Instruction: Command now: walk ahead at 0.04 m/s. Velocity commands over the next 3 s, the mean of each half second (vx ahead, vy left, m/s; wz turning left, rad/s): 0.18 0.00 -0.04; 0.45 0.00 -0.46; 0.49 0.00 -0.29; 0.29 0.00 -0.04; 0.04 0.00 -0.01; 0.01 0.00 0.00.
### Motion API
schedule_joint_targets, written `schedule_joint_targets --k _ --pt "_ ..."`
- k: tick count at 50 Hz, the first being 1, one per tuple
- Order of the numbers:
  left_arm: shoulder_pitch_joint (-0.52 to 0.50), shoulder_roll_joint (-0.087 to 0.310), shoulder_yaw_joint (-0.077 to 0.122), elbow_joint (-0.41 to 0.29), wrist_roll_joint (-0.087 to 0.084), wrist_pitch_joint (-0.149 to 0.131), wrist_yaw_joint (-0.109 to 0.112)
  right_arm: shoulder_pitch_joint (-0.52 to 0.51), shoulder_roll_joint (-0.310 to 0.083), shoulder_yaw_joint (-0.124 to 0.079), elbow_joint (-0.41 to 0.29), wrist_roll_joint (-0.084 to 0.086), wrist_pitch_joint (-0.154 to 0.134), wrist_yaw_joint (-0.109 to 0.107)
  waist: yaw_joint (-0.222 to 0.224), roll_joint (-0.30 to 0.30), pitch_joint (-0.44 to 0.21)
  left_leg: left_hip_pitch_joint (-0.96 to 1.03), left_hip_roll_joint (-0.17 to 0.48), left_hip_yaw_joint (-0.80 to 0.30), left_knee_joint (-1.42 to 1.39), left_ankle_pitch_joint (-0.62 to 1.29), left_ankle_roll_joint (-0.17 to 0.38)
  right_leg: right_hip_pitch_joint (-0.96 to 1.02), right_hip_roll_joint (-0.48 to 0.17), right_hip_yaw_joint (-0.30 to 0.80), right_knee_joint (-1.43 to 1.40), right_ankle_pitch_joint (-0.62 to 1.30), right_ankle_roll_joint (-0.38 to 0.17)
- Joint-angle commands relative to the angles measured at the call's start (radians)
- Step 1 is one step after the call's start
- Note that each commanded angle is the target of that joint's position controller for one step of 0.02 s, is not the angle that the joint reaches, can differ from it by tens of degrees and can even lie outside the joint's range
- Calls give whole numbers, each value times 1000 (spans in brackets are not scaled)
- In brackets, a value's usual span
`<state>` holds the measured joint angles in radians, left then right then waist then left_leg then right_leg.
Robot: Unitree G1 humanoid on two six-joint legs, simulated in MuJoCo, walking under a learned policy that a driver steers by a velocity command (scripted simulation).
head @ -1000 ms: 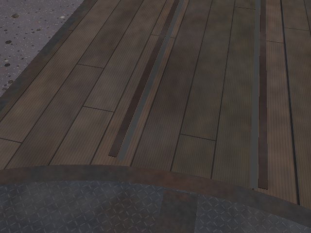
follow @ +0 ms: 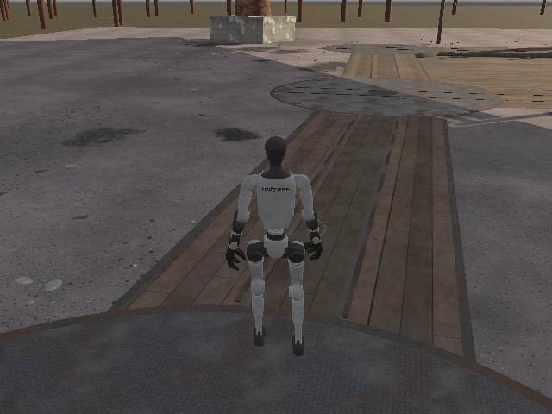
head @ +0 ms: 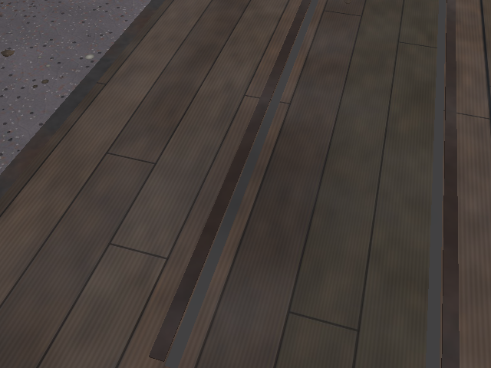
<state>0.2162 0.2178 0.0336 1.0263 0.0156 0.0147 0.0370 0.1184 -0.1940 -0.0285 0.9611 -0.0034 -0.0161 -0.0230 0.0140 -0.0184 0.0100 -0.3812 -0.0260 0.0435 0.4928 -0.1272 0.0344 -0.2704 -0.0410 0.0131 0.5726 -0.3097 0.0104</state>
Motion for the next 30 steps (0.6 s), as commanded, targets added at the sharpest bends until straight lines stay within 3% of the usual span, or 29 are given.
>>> schedule_joint_targets --k 1,3,6,8,9,10,12,14,16,18,20,21,22,23,24,25,26,27,28,30 --pt "102 116 22 11 -2 -2 2 -7 -114 -27 -36 2 -4 -9 -11 -19 32 65 68 -88 -160 -303 -1 -90 -24 28 -178 -175 -67" --pt "59 83 14 10 -2 -27 2 4 -105 -28 -22 -1 -7 -14 -27 -59 39 170 64 -76 -85 -149 6 -152 -30 38 -232 -165 -49" --pt "73 76 15 19 -7 -52 -1 24 -102 -30 5 -1 -8 -14 -23 -32 13 196 63 -70 -46 -1 23 -98 -23 29 -214 -46 -33" --pt "99 71 14 30 -9 -55 -2 24 -97 -30 16 2 -7 -10 -15 -17 2 202 65 -69 -35 63 25 -68 -17 21 -198 11 -35" --pt "129 68 14 43 -11 -53 -2 38 -90 -28 30 4 -5 -9 -9 -22 -20 208 49 -51 -22 -22 25 -50 -13 19 -209 -64 -45" --pt "142 87 20 46 -16 -49 -1 39 -93 -31 36 10 -3 -9 -5 -42 -3 179 23 -24 11 -155 24 -53 -19 36 -225 -171 -67" --pt "170 136 37 35 -27 -49 2 2 -103 -37 28 16 -10 -6 22 -91 69 19 -17 21 112 -327 22 -19 -105 166 -302 -376 -141" --pt "189 180 53 32 -37 -70 4 -50 -86 -33 3 26 -39 8 39 -147 143 -151 17 9 229 -251 42 67 -262 359 -377 -386 -225" --pt "198 153 52 33 -34 -93 1 -67 -86 -35 -8 30 -66 23 35 -133 157 -234 63 -22 275 -285 63 150 -304 379 -354 -196 -243" --pt "164 142 51 23 -44 -97 -8 -33 -81 -36 2 39 -81 34 1 -111 137 -145 64 1 153 -276 72 155 -263 284 -309 -63 -204" --pt "105 144 49 2 -50 -87 -18 131 -104 -59 72 36 -83 32 -80 -88 76 230 -9 53 21 -111 57 -34 -155 176 -218 67 -152" --pt "55 137 45 -20 -49 -89 -20 273 -156 -81 108 31 -81 25 -146 -26 27 405 55 -50 -24 -116 77 -143 -91 105 -49 196 -112" --pt "46 57 27 -57 -47 -100 -18 409 -268 -111 129 27 -81 19 -177 248 -36 600 277 -399 -181 -200 173 -359 53 -53 314 104 -35" --pt "42 49 28 -68 -51 -113 -14 470 -239 -93 144 10 -90 25 -183 307 -91 620 439 -702 -296 -199 262 -472 98 56 587 -238 -32" --pt "49 84 41 -64 -71 -120 -19 373 -164 -63 120 2 -99 22 -122 181 -20 548 447 -619 -277 -227 237 -528 36 151 706 -202 -69" --pt "50 86 43 -60 -78 -118 -25 274 -124 -49 87 7 -103 24 -83 129 21 477 399 -480 -289 -246 186 -529 -10 149 709 -97 -97" --pt "45 71 46 -56 -74 -116 -23 215 -119 -43 73 9 -106 29 -60 98 61 422 362 -376 -319 -215 151 -526 -35 144 659 -5 -109" --pt "32 83 57 -52 -64 -107 -20 189 -85 -31 69 7 -106 31 -47 86 73 391 305 -256 -327 -99 99 -495 -55 135 606 60 -120" --pt "49 66 58 -49 -63 -98 -26 197 -90 -29 75 -2 -103 30 -34 128 65 360 288 -183 -327 -14 86 -450 -64 120 576 100 -118" --pt "34 45 59 -55 -56 -84 -38 237 -100 -29 88 -11 -101 21 -36 97 65 358 272 -98 -333 121 93 -463 -62 93 560 148 -98"
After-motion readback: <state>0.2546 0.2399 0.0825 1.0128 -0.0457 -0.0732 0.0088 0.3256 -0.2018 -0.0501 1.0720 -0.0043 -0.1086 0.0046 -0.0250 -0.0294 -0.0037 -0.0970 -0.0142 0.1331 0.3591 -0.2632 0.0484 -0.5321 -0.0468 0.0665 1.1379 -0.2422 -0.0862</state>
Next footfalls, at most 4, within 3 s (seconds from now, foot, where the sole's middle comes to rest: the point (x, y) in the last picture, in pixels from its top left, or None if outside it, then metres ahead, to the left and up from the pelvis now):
0.94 right None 0.46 -0.16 -0.77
1.48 left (290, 260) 0.84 -0.10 -0.77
1.94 right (376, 238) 0.92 -0.38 -0.77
2.20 left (295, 230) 0.95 -0.12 -0.77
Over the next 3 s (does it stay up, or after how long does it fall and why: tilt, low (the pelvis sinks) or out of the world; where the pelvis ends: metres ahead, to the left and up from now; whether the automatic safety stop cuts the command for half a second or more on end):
stays up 0.90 -0.23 0.00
